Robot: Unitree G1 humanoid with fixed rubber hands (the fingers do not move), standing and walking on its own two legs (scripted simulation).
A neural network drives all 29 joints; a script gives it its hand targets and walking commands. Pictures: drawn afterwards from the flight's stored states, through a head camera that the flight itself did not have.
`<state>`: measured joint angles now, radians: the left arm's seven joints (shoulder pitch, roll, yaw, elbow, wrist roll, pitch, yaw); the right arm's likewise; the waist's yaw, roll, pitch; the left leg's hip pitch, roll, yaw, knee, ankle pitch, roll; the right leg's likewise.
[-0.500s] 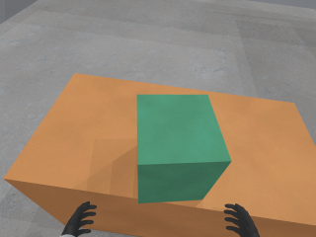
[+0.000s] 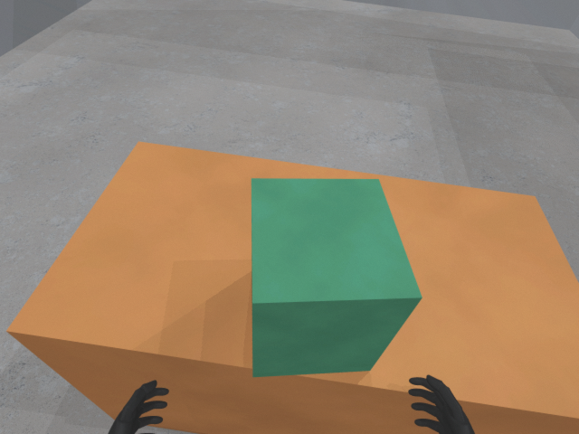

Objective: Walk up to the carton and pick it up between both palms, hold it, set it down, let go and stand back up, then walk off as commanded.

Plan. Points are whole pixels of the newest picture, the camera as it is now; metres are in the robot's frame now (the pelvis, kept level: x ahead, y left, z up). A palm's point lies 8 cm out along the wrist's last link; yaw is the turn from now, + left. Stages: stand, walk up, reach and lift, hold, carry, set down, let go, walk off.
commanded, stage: stand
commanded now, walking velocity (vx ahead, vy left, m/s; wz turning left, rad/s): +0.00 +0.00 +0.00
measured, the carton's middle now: (314, 280) +0.36 -0.01 -0.01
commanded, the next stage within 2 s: walk off in 0.58 s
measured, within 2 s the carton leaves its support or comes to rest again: neither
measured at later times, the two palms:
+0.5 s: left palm out of the picture +0.05 +0.29 -0.12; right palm out of the picture +0.10 -0.23 -0.11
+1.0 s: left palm out of the picture +0.03 +0.31 -0.12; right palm out of the picture +0.04 -0.25 -0.13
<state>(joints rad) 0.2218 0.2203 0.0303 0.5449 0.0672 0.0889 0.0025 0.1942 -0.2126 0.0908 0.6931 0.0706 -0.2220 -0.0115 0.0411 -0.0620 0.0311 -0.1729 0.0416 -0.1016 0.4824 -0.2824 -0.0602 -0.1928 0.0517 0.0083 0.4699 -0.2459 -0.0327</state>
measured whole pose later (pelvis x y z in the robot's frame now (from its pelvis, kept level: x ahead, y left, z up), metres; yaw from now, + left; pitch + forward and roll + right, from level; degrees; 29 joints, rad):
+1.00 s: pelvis -0.04 +0.01 -0.01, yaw +0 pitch -5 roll -1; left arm 0.18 0.32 0.08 0.91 0.07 0.01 0.00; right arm 0.21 -0.28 0.03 0.87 0.06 0.05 -0.01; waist 0.04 0.02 0.13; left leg -0.21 0.04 -0.10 0.57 -0.28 -0.04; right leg -0.22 0.05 0.01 0.56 -0.26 -0.03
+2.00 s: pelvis -0.25 +0.08 -0.04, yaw +1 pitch -8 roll -4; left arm 0.13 0.35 0.07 0.83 0.07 0.04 0.04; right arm 0.14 -0.32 0.00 0.82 0.06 0.06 -0.02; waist 0.04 0.03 0.28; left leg -0.34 -0.04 -0.09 0.89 -0.40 0.04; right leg -0.43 0.08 0.09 1.01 -0.46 0.01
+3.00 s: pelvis -0.57 +0.04 -0.06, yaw +6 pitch -6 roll +2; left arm 0.20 0.37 0.08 0.87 0.07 0.03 0.02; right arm 0.14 -0.37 -0.01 0.93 0.06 0.08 -0.02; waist 0.04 0.06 0.21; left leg -0.27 -0.12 -0.09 1.04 -0.63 0.01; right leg -0.56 -0.04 0.09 0.91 -0.29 0.00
